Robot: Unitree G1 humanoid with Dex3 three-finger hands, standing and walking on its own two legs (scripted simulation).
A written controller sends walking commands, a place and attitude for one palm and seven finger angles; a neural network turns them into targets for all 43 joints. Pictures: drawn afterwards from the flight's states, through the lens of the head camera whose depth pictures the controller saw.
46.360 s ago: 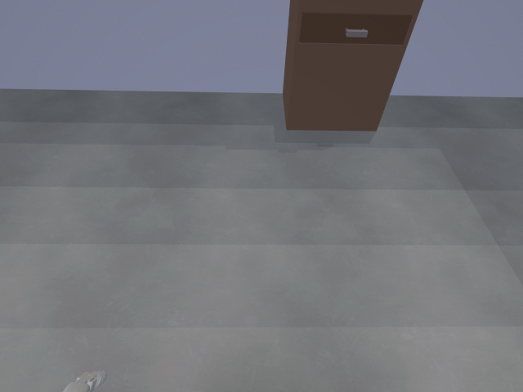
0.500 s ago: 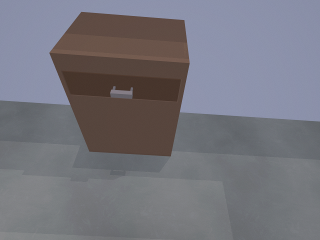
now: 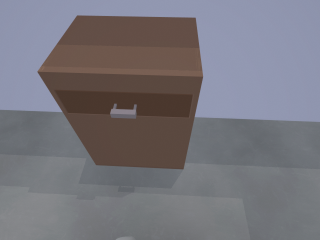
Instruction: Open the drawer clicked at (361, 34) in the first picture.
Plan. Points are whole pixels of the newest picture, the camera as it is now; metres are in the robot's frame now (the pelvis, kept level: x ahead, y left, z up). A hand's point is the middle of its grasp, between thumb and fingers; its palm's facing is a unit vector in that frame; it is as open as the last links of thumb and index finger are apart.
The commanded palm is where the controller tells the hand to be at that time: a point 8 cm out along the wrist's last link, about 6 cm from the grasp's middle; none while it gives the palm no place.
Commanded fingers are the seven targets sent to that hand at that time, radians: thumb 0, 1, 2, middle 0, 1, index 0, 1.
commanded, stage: come to a stop and stand still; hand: left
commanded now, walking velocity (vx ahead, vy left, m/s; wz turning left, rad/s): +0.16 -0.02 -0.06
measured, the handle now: (124, 109) +0.60 +0.18 -0.13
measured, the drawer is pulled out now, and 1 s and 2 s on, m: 0.00 0.00 0.00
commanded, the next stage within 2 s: look again from close up in 1.62 s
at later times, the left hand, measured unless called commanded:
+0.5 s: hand (100, 228) +0.17 +0.18 -0.13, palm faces +0.00 -0.93 -0.37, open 7.4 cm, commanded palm none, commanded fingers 0.00 0.90 0.90 -0.20 -0.30 -0.20 -0.30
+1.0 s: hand out of the picture +0.08 +0.15 -0.14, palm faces +0.00 -0.96 -0.28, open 7.4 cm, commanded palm none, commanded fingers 0.00 0.90 0.90 -0.20 -0.30 -0.20 -0.30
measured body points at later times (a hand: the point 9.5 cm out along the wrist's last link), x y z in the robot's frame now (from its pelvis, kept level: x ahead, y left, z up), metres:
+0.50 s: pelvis +0.10 -0.04 +0.01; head +0.16 -0.09 +0.45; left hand +0.17 +0.23 -0.11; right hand +0.15 -0.29 -0.16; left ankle +0.04 +0.12 -0.65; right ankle +0.08 -0.11 -0.73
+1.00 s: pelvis +0.09 -0.03 +0.02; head +0.12 -0.07 +0.47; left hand +0.08 +0.20 -0.12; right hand +0.18 -0.28 -0.14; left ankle +0.08 +0.12 -0.68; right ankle +0.08 -0.11 -0.73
